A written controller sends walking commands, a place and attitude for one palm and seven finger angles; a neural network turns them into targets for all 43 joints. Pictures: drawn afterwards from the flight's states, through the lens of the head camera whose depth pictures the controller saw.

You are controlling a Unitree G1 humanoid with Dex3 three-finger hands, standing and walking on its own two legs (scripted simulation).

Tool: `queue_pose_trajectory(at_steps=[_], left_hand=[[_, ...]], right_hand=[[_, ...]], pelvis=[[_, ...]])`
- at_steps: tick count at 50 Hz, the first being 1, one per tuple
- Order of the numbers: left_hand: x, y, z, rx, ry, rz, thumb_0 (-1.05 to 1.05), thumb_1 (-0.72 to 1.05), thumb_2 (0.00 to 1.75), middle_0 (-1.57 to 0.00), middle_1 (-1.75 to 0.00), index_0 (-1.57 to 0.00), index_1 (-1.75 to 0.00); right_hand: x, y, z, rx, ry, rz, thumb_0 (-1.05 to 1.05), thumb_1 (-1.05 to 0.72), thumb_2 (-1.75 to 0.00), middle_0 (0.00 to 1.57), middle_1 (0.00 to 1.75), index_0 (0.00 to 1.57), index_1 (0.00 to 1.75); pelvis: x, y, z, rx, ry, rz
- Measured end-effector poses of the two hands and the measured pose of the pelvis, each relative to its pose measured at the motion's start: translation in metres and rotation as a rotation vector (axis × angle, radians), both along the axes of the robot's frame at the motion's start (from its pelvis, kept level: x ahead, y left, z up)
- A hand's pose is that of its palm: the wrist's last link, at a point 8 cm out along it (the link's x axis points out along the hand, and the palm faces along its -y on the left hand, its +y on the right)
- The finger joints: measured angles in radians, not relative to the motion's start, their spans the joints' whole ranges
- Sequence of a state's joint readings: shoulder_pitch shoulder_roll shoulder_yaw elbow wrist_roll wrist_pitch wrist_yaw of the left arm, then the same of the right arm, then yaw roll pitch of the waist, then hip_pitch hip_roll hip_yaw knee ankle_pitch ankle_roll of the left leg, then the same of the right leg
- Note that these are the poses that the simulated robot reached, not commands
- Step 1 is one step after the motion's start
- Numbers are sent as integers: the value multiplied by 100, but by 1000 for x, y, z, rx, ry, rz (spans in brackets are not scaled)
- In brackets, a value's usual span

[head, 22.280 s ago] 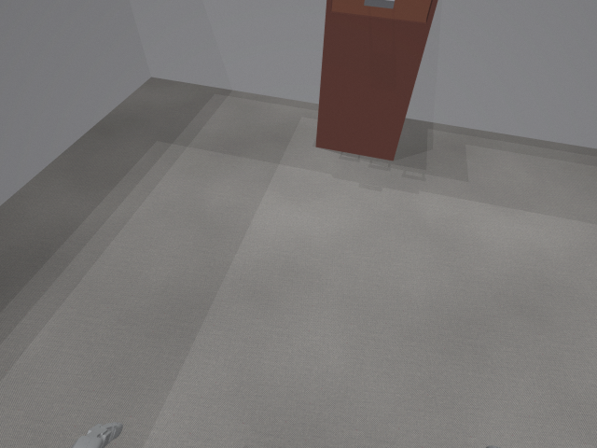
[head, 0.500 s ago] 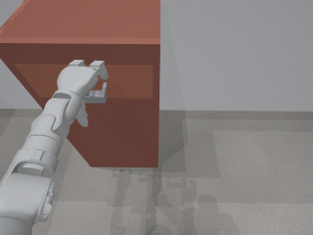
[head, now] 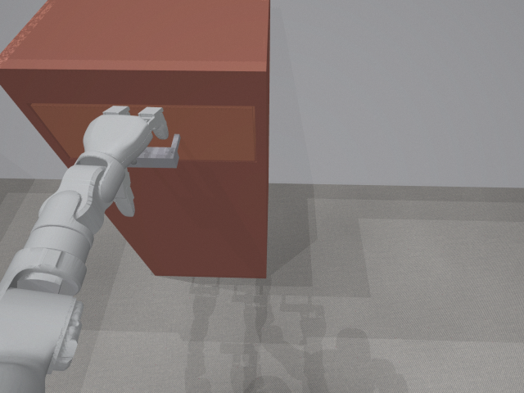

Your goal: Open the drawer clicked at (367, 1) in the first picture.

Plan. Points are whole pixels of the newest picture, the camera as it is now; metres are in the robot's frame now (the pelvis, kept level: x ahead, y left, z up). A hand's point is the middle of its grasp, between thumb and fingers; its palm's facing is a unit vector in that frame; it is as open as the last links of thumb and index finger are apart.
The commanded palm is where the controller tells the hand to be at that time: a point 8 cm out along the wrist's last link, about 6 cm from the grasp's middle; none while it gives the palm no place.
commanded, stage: re-aim the fingers above the handle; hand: left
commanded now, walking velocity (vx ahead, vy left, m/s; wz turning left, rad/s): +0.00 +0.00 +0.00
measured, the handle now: (148, 148) +0.53 +0.23 +0.03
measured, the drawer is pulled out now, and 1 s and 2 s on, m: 0.00 0.00 0.00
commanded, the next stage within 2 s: lower the fingers behind the handle in 0.08 s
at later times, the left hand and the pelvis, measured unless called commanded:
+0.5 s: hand (136, 162) +0.46 +0.22 +0.06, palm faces -0.02 -0.08 -1.00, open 13.8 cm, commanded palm +0.45 +0.24 +0.12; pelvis +0.01 +0.02 -0.01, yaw -1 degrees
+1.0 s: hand (135, 173) +0.47 +0.23 +0.03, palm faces -0.06 -0.05 -1.00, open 13.9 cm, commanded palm +0.45 +0.25 +0.08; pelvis +0.00 +0.01 -0.01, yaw -2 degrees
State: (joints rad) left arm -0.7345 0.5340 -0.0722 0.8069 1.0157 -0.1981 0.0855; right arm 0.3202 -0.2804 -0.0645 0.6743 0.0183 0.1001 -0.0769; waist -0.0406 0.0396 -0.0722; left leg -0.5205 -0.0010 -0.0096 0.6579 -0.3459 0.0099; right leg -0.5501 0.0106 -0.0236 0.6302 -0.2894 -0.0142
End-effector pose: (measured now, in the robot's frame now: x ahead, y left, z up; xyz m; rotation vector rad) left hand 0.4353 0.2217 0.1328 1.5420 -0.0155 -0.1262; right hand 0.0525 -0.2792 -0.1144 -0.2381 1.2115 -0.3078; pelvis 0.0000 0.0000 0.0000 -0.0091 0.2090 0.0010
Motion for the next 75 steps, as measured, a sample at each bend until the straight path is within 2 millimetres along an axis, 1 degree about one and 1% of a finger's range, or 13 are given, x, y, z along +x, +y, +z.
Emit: queue_pose_trajectory(at_steps=[3, 7, 13, 18, 23, 28, 33, 37, 45, 50, 58, 67, 75], left_hand=[[8, -2, 6, -28, -79, 0, 0, -49, 30, -32, -120, -32, -121], [21, 15, 14, 2, -136, 115, 0, -49, 30, -32, -120, -32, -120], [22, 40, 8, 70, -9, 247, 0, -49, 30, -31, -120, -32, -120], [12, 24, -10, 17, 98, 117, -1, -49, 30, -31, -120, -32, -120], [7, 5, -16, -48, 9, -34, 0, -49, 30, -32, -120, -32, -120], [13, 19, -19, -28, -117, 47, 0, -49, 30, -32, -120, -32, -120], [15, 36, -27, 55, -81, 188, 0, -49, 30, -31, -120, -32, -120], [13, 29, -33, 33, 2, 190, -1, -49, 30, -31, -120, -32, -120], [17, 18, -32, 2, 16, 80, 0, -49, 30, -29, -119, -32, -120], [12, 17, -47, -25, -9, 69, 0, -49, 30, -30, -120, -30, -120], [12, 13, -53, 8, -75, 84, 0, -49, 30, -32, -123, -31, -120], [19, 7, -59, 30, -8, 141, 0, -49, 30, -31, -124, -32, -120], [19, 10, -68, 20, 13, 106, 0, -49, 30, -30, -122, -32, -120]], right_hand=[[1, -3, 0, -11, -8, -5, 0, -90, -90, 20, 30, 20, 30], [-2, -1, -2, 5, -16, -18, 0, -90, -90, 20, 30, 20, 30], [-11, 13, -7, 56, 11, -40, 0, -90, -90, 20, 30, 20, 30], [-12, 22, -6, 51, 36, -40, 0, -90, -90, 20, 30, 20, 30], [-5, 24, -5, 33, 23, -30, 0, -90, -90, 20, 30, 20, 30], [0, 27, -12, 49, 9, -7, 0, -90, -90, 20, 30, 20, 30], [-2, 31, -19, 82, 25, 0, 0, -90, -90, 20, 30, 20, 30], [-8, 32, -17, 78, 41, -14, 0, -90, -90, 20, 30, 20, 30], [-20, 23, -8, 27, 46, -38, 0, -90, -90, 20, 30, 20, 30], [-27, 18, -11, 23, 65, -41, 0, -90, -90, 20, 30, 20, 30], [-33, 18, -20, 42, 86, -42, 0, -90, -90, 20, 30, 20, 30], [-40, 18, -22, 51, 68, -62, 0, -90, -90, 20, 30, 20, 30], [-55, 11, -21, 18, 97, -71, 0, -90, -90, 20, 30, 20, 30]], pelvis=[[-1, 1, -2, 0, 13, -3], [-2, 2, -4, 2, 34, -17], [4, 7, -1, 1, 38, -31], [8, 10, 1, -3, 17, -23], [8, 14, -3, -7, 23, -20], [3, 17, -9, -7, 57, -21], [2, 18, -11, -9, 78, -18], [4, 18, -8, -11, 64, -17], [3, 15, -8, -11, 53, -20], [2, 15, -12, -8, 75, -32], [-3, 12, -17, -7, 100, -32], [-8, 9, -17, -1, 101, -40], [-10, 6, -21, 0, 119, -42]])
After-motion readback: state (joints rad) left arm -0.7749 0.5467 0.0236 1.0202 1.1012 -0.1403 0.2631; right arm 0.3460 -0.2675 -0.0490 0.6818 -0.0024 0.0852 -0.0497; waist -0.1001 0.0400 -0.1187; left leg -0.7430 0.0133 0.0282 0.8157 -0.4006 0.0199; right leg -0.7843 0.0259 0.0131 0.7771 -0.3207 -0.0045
